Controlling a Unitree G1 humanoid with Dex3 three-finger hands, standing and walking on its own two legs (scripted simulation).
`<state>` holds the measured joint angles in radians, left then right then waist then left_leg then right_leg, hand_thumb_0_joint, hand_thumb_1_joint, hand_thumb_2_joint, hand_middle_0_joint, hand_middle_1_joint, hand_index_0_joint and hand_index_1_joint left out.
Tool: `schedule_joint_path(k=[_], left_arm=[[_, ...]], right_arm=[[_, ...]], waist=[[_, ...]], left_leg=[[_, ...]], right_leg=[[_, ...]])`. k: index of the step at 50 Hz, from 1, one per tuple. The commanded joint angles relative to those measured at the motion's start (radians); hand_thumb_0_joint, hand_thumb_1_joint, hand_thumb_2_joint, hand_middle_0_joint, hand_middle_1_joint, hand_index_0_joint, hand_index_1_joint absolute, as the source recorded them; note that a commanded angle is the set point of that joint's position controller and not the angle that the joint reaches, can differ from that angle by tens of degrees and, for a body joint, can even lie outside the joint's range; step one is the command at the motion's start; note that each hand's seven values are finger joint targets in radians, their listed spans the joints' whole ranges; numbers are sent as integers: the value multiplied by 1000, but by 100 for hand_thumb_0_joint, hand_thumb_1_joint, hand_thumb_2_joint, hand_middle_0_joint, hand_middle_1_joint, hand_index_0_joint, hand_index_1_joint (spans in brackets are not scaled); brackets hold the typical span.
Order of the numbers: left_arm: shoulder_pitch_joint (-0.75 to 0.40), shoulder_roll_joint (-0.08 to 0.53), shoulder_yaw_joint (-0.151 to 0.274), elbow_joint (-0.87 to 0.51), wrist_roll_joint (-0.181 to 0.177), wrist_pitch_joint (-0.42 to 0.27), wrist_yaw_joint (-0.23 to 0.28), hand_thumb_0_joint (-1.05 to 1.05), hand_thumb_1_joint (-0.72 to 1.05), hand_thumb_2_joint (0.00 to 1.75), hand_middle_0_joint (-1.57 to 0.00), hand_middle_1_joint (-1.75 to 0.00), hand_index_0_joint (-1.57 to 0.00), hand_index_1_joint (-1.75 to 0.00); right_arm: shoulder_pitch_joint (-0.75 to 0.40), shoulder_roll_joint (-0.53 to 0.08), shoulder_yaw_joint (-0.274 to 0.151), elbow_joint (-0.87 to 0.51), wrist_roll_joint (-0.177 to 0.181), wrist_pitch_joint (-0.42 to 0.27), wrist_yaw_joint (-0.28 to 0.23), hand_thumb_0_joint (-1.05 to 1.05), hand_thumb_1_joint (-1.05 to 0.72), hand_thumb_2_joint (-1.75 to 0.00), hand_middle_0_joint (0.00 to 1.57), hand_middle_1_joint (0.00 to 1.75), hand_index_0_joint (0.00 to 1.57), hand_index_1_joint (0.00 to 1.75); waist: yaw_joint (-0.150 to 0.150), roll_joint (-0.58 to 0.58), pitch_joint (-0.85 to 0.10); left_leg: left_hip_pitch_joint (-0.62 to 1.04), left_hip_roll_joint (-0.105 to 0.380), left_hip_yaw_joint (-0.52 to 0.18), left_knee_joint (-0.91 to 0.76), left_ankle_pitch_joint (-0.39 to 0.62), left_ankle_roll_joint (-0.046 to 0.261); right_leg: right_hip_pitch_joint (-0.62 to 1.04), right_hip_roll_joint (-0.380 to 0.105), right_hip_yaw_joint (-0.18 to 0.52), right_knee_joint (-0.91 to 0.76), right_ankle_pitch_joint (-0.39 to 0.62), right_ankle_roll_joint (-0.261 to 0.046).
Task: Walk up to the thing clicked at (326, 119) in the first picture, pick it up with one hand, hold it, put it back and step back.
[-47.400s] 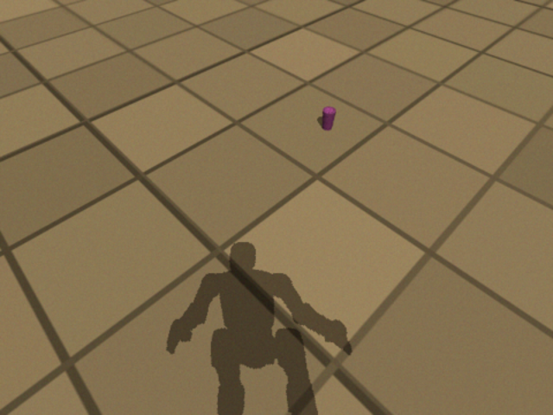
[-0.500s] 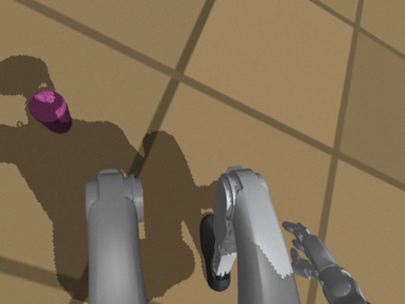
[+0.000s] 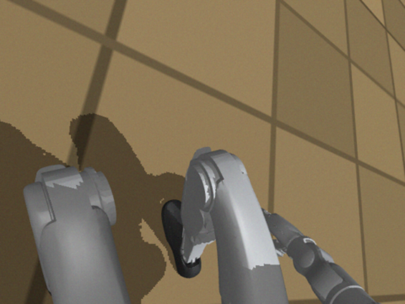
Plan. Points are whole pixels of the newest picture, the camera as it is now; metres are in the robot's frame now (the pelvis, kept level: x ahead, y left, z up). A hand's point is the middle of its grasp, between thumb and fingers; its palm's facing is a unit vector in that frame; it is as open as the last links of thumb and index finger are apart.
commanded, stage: close in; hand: left
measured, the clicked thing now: out of the picture +0.46 +0.35 -0.23
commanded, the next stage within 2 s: close in 0.72 s
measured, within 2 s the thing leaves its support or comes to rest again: leaves its support in 1.72 s
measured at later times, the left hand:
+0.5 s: hand out of the picture +0.42 +0.37 -0.18, palm faces +0.56 -0.83 +0.00, open 16.8 cm
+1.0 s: hand out of the picture +0.44 +0.35 -0.18, palm faces +0.59 -0.81 +0.00, open 15.0 cm
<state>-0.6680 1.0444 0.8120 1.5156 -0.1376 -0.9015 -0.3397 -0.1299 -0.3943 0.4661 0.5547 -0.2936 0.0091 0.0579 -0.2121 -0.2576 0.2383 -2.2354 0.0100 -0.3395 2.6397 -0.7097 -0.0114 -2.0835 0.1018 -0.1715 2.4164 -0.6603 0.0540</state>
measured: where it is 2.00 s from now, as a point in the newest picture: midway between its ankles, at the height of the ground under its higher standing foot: (134, 273)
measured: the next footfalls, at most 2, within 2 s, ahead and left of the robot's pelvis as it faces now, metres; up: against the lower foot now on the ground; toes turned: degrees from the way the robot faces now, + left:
none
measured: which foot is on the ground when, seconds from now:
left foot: down 0.00-1.00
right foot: down 0.00-1.00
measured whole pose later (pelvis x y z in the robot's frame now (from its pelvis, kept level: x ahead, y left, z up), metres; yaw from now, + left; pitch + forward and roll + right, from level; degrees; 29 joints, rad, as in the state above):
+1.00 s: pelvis -0.01 +0.01 -0.01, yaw -4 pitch +11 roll -19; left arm -0.71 1.01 0.67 1.55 -0.06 -1.06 0.08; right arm -0.18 -0.38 0.57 0.51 -0.37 0.12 0.11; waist -0.26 -0.31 0.32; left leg -2.21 0.04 -0.41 2.69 -0.72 0.01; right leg -2.05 0.13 -0.23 2.39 -0.61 0.08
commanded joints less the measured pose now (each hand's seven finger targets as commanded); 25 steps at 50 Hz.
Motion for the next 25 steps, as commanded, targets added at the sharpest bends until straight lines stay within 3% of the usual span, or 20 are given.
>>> schedule_joint_path(k=[1, 4, 7, 13, 17, 21, 25], left_arm=[[-164, 293, -13, -135, -4, -136, 101, 0, -58, 17, -3, -19, -9, -15], [-153, 283, -29, -135, 23, -167, 169, 0, -58, 18, -4, -18, -9, -15], [-170, 268, -47, -142, 48, -191, 213, 0, -57, 17, -5, -18, -9, -14], [-190, 213, -93, -139, 56, -216, 260, 0, -54, 20, -9, -21, -14, -18], [-198, 179, -124, -110, 61, -215, 286, 0, -51, 23, -11, -22, -15, -20], [-212, 175, -142, -102, 71, -218, 323, 0, -53, 22, -10, -21, -14, -19], [-214, 179, -145, -99, 76, -225, 355, 0, -52, 23, -10, -21, -13, -19]], right_arm=[[25, -357, -92, -30, -28, 24, -14, 0, -88, -89, 20, 30, 20, 30], [7, -354, -78, -34, -50, 43, -5, 0, -89, -89, 20, 30, 20, 30], [-3, -362, -71, -38, -65, 64, 1, 0, -89, -90, 20, 30, 20, 30], [-15, -366, -59, -45, -78, 88, 13, 0, -89, -90, 20, 30, 20, 30], [-18, -356, -49, -48, -81, 99, 19, 0, -90, -90, 20, 30, 20, 30], [-32, -362, -45, -61, -81, 109, 26, 0, -90, -90, 20, 30, 20, 30], [-29, -355, -34, -65, -83, 114, 32, 0, -90, -90, 20, 30, 20, 30]], waist=[[-58, 599, -555], [-63, 619, -528], [-92, 635, -507], [-120, 659, -478], [-135, 603, -448], [-144, 589, -422], [-146, 579, -439]], left_leg=[[465, 88, 76, -345, 154, -27], [481, 95, 64, -341, 187, -32], [496, 101, 41, -345, 200, -37], [518, 108, 9, -351, 206, -47], [467, 107, 8, -340, 172, -36], [448, 107, -10, -351, 112, -36], [444, 107, -8, -337, 139, -31]], right_leg=[[211, 6, -153, -136, 136, -59], [212, 9, -156, -122, 162, -58], [204, 11, -171, -112, 172, -56], [196, 13, -180, -98, 193, -51], [214, 18, -180, -118, 188, -46], [193, 17, -191, -118, 155, -45], [221, 27, -190, -125, 178, -44]])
